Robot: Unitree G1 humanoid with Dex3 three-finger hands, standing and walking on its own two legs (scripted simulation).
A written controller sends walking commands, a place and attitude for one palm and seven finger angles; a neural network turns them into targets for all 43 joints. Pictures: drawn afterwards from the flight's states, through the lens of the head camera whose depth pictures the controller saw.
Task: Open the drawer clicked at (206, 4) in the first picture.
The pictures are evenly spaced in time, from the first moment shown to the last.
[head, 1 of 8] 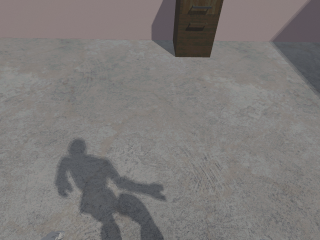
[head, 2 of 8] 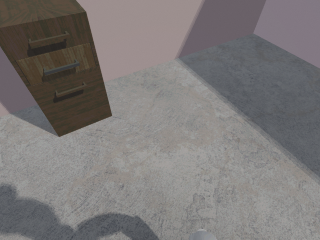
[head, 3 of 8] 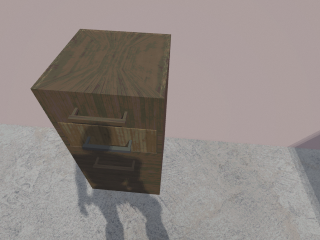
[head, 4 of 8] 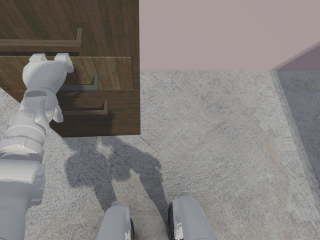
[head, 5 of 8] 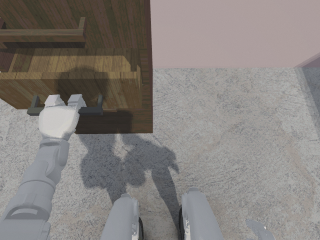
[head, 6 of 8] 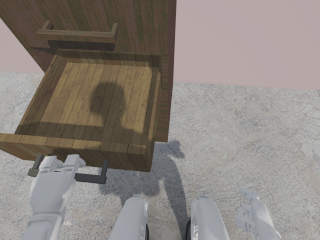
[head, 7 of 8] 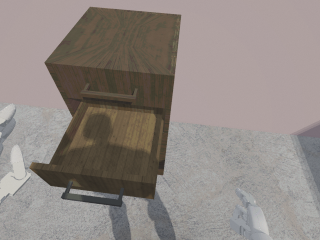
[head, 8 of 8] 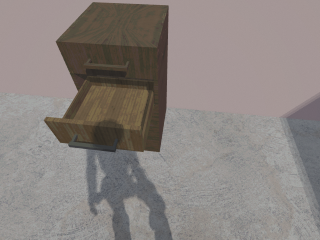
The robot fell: no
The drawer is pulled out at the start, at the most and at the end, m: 0.00 0.30 0.30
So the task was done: yes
